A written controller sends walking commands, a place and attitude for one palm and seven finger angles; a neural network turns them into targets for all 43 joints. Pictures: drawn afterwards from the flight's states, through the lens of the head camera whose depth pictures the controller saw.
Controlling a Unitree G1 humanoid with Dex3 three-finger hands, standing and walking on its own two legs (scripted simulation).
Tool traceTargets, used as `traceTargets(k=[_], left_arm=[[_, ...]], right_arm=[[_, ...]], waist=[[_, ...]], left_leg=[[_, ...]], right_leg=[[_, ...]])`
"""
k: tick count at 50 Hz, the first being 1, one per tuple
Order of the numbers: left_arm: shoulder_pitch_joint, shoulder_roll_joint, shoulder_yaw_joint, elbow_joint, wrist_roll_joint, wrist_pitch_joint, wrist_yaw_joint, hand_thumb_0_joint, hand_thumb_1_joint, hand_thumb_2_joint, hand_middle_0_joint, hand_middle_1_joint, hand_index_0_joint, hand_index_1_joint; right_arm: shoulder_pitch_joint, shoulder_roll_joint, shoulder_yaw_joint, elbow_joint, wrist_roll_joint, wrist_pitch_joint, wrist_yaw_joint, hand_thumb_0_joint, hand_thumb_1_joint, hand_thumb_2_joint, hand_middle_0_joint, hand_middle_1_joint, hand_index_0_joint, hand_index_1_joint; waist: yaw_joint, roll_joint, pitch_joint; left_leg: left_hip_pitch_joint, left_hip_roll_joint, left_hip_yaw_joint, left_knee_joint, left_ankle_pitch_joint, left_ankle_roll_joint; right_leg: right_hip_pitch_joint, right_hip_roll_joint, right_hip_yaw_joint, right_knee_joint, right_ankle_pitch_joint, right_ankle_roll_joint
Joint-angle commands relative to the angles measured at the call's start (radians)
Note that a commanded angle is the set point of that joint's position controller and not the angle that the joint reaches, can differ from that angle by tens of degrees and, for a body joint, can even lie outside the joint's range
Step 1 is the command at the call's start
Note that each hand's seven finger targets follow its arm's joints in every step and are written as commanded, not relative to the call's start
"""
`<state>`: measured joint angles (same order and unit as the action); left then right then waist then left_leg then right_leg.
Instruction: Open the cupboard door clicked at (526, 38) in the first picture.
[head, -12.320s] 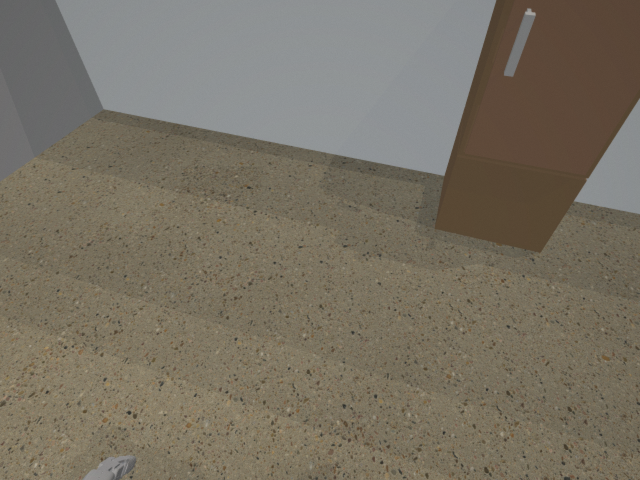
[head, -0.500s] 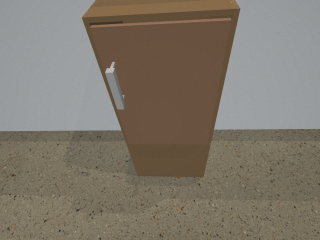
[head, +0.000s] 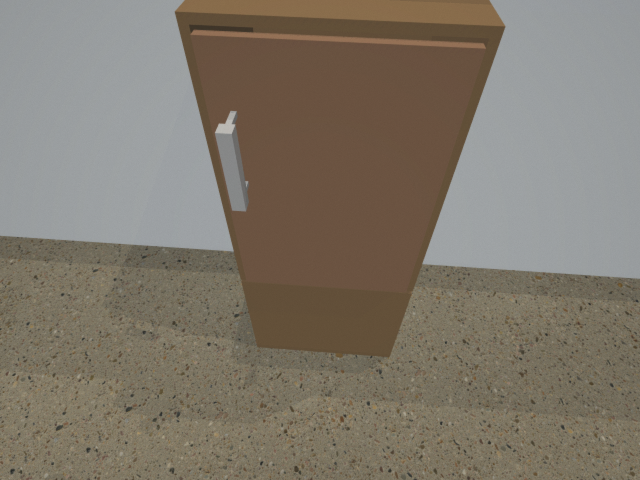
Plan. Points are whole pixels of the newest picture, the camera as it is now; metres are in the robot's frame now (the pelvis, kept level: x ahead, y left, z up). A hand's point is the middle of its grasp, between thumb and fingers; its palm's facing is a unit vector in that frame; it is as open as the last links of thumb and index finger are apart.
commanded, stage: come to a stop and stand still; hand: left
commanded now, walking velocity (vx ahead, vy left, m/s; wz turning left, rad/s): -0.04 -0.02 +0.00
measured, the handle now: (236, 162) +0.58 +0.19 +0.06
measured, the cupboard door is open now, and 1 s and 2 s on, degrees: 0 0 0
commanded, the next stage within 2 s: look again from close up in 1.32 s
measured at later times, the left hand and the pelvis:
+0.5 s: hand out of the picture +0.02 +0.25 -0.17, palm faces +0.01 -0.98 -0.21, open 7.4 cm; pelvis -0.01 +0.07 +0.00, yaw -1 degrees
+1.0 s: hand out of the picture -0.04 +0.20 -0.17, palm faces +0.01 -0.99 -0.15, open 7.4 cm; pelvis -0.02 +0.05 +0.01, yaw -1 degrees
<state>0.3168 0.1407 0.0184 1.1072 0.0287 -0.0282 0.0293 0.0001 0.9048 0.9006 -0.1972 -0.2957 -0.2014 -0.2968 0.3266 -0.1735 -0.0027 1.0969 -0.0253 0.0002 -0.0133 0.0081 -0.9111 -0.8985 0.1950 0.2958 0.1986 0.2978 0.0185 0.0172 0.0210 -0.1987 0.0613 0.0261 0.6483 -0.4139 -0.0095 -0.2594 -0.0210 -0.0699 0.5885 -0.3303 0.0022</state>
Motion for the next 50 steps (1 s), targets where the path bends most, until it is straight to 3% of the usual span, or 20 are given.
traceTargets(k=[1,2,3,4,5,6,7,10,11,14,16,18,22,24,27,29,33,36,41,50], left_arm=[[0.108,0.163,0.026,-0.026,0.008,-0.040,0.029,0.000,0.900,0.900,-0.200,-0.300,-0.200,-0.300],[0.079,0.162,0.019,-0.030,0.001,-0.032,0.031,0.000,0.900,0.900,-0.200,-0.300,-0.200,-0.300],[0.063,0.140,0.015,-0.035,-0.011,-0.023,0.031,0.000,0.900,0.900,-0.200,-0.300,-0.200,-0.300],[0.059,0.109,0.009,-0.049,-0.015,-0.010,0.028,0.000,0.900,0.900,-0.200,-0.300,-0.200,-0.300],[0.073,0.072,0.003,-0.046,-0.018,0.000,0.026,0.000,0.900,0.900,-0.200,-0.300,-0.200,-0.300],[0.053,0.065,-0.003,-0.036,-0.009,0.007,0.028,0.000,0.900,0.900,-0.200,-0.300,-0.200,-0.300],[0.041,0.067,-0.004,-0.037,-0.009,0.014,0.025,0.000,0.900,0.900,-0.200,-0.300,-0.200,-0.300],[0.025,0.057,-0.007,-0.040,-0.009,0.017,0.016,0.000,0.900,0.900,-0.200,-0.300,-0.200,-0.300],[0.034,0.054,-0.005,-0.040,-0.011,0.017,0.015,0.000,0.900,0.900,-0.200,-0.300,-0.200,-0.300],[0.057,0.061,-0.002,-0.035,-0.014,0.014,0.013,0.000,0.900,0.900,-0.200,-0.300,-0.200,-0.300],[0.047,0.070,-0.002,-0.042,-0.014,0.017,0.013,0.000,0.900,0.900,-0.200,-0.300,-0.200,-0.300],[0.029,0.065,-0.001,-0.050,-0.014,0.023,0.015,0.000,0.900,0.900,-0.200,-0.300,-0.200,-0.300],[0.009,0.067,0.004,-0.075,-0.014,0.031,0.016,0.000,0.900,0.900,-0.200,-0.300,-0.200,-0.300],[0.006,0.071,0.004,-0.080,-0.013,0.032,0.016,0.000,0.900,0.900,-0.200,-0.300,-0.200,-0.300],[0.007,0.074,0.004,-0.078,-0.014,0.032,0.014,0.000,0.900,0.900,-0.200,-0.300,-0.200,-0.300],[0.009,0.074,0.005,-0.082,-0.011,0.030,0.013,0.000,0.900,0.900,-0.200,-0.300,-0.200,-0.300],[0.019,0.067,0.000,-0.078,-0.010,0.029,0.010,0.000,0.900,0.900,-0.200,-0.300,-0.200,-0.300],[0.028,0.066,-0.001,-0.076,-0.008,0.026,0.010,0.000,0.900,0.900,-0.200,-0.300,-0.200,-0.300],[0.051,0.066,-0.003,-0.061,-0.011,0.017,0.010,0.000,0.900,0.900,-0.200,-0.300,-0.200,-0.300],[0.071,0.056,-0.009,-0.037,-0.010,0.011,0.012,0.000,0.900,0.900,-0.200,-0.300,-0.200,-0.300]], right_arm=[[-0.027,0.010,-0.006,-0.118,0.014,-0.034,-0.005,0.000,-0.900,-0.900,0.200,0.300,0.200,0.300],[0.023,0.005,-0.005,-0.087,0.018,-0.039,-0.006,0.000,-0.900,-0.900,0.200,0.300,0.200,0.300],[0.076,-0.013,-0.006,-0.062,0.017,-0.048,-0.009,0.000,-0.900,-0.900,0.200,0.300,0.200,0.300],[0.118,-0.061,-0.014,-0.053,0.014,-0.054,-0.014,0.000,-0.900,-0.900,0.200,0.300,0.200,0.300],[0.093,-0.103,-0.014,-0.063,0.012,-0.049,-0.021,0.000,-0.900,-0.900,0.200,0.300,0.200,0.300],[0.059,-0.102,-0.012,-0.064,0.013,-0.045,-0.024,0.000,-0.900,-0.900,0.200,0.300,0.200,0.300],[0.057,-0.098,-0.012,-0.062,0.013,-0.041,-0.029,0.000,-0.900,-0.900,0.200,0.300,0.200,0.300],[0.083,-0.092,-0.008,-0.061,0.009,-0.039,-0.039,0.000,-0.900,-0.900,0.200,0.300,0.200,0.300],[0.074,-0.091,-0.007,-0.063,0.010,-0.039,-0.041,0.000,-0.900,-0.900,0.200,0.300,0.200,0.300],[0.043,-0.075,-0.005,-0.076,0.014,-0.043,-0.043,0.000,-0.900,-0.900,0.200,0.300,0.200,0.300],[0.040,-0.078,-0.006,-0.079,0.012,-0.042,-0.041,0.000,-0.900,-0.900,0.200,0.300,0.200,0.300],[0.047,-0.092,-0.011,-0.072,0.011,-0.039,-0.040,0.000,-0.900,-0.900,0.200,0.300,0.200,0.300],[0.051,-0.093,-0.013,-0.060,0.009,-0.040,-0.040,0.000,-0.900,-0.900,0.200,0.300,0.200,0.300],[0.052,-0.089,-0.011,-0.056,0.009,-0.040,-0.039,0.000,-0.900,-0.900,0.200,0.300,0.200,0.300],[0.048,-0.083,-0.010,-0.051,0.009,-0.037,-0.036,0.000,-0.900,-0.900,0.200,0.300,0.200,0.300],[0.052,-0.075,-0.009,-0.046,0.010,-0.037,-0.032,0.000,-0.900,-0.900,0.200,0.300,0.200,0.300],[0.053,-0.070,-0.009,-0.034,0.009,-0.035,-0.026,0.000,-0.900,-0.900,0.200,0.300,0.200,0.300],[0.060,-0.062,-0.008,-0.026,0.011,-0.035,-0.024,0.000,-0.900,-0.900,0.200,0.300,0.200,0.300],[0.071,-0.054,-0.006,-0.014,0.014,-0.041,-0.025,0.000,-0.900,-0.900,0.200,0.300,0.200,0.300],[0.059,-0.042,-0.004,0.001,0.016,-0.037,-0.024,0.000,-0.900,-0.900,0.200,0.300,0.200,0.300]], waist=[[-0.020,-0.107,-0.057],[-0.035,-0.096,-0.092],[-0.044,-0.025,-0.116],[-0.044,0.080,-0.127],[-0.021,0.153,-0.123],[-0.019,0.230,-0.054],[-0.026,0.249,0.002],[-0.029,0.152,0.066],[-0.020,0.103,0.067],[-0.005,0.054,0.036],[-0.011,0.001,0.040],[-0.018,-0.061,0.048],[-0.013,0.009,0.060],[-0.012,0.013,0.057],[-0.013,0.005,0.069],[-0.010,-0.030,0.080],[-0.014,-0.013,0.107],[-0.014,-0.014,0.107],[-0.016,-0.014,0.048],[-0.021,-0.029,0.078]], left_leg=[[-0.152,-0.025,0.031,-0.021,-0.059,0.018],[-0.062,-0.043,0.035,-0.133,0.081,0.010],[-0.014,-0.024,-0.004,-0.216,0.241,0.015],[0.031,0.073,-0.073,-0.186,0.542,0.043],[0.029,0.160,-0.140,-0.192,0.745,0.087],[0.049,0.155,-0.137,-0.207,0.874,0.094],[0.047,0.151,-0.134,-0.220,0.928,0.095],[0.060,0.136,-0.121,-0.217,1.007,0.094],[0.054,0.129,-0.119,-0.211,0.967,0.094],[0.015,0.078,-0.092,-0.221,0.745,0.074],[-0.014,0.057,-0.097,-0.249,0.594,0.059],[-0.011,0.061,-0.105,-0.265,0.552,0.059],[0.008,0.074,-0.124,-0.308,0.538,0.052],[0.011,0.073,-0.124,-0.315,0.519,0.052],[-0.020,0.065,-0.124,-0.338,0.371,0.057],[-0.047,0.062,-0.120,-0.343,0.291,0.067],[-0.081,0.055,-0.126,-0.384,0.125,0.070],[-0.091,0.054,-0.124,-0.385,0.104,0.074],[-0.038,0.041,-0.085,-0.336,0.225,0.074],[-0.033,0.033,-0.065,-0.308,0.222,0.069]], right_leg=[[0.215,-0.239,0.166,-0.089,1.028,-0.122],[0.202,-0.197,0.111,-0.040,0.939,-0.094],[0.190,-0.143,0.095,0.020,0.744,-0.073],[0.125,-0.087,0.037,0.052,0.444,-0.041],[0.082,-0.051,0.008,0.016,0.148,-0.018],[0.033,-0.027,0.002,0.017,0.018,-0.011],[-0.005,-0.020,-0.001,0.036,-0.053,-0.010],[-0.049,-0.026,0.003,0.040,-0.052,-0.013],[-0.030,-0.031,0.006,0.010,-0.012,-0.015],[0.067,-0.053,0.037,-0.056,0.199,-0.029],[0.086,-0.062,0.056,-0.053,0.230,-0.036],[0.079,-0.056,0.050,-0.048,0.210,-0.030],[0.048,-0.048,0.049,-0.052,0.124,-0.025],[0.051,-0.050,0.053,-0.062,0.125,-0.027],[0.060,-0.056,0.068,-0.085,0.122,-0.032],[0.070,-0.062,0.071,-0.101,0.134,-0.033],[0.056,-0.067,0.082,-0.116,0.128,-0.035],[0.060,-0.069,0.081,-0.123,0.137,-0.035],[0.077,-0.080,0.090,-0.130,0.188,-0.035],[0.050,-0.087,0.109,-0.153,0.194,-0.038]])
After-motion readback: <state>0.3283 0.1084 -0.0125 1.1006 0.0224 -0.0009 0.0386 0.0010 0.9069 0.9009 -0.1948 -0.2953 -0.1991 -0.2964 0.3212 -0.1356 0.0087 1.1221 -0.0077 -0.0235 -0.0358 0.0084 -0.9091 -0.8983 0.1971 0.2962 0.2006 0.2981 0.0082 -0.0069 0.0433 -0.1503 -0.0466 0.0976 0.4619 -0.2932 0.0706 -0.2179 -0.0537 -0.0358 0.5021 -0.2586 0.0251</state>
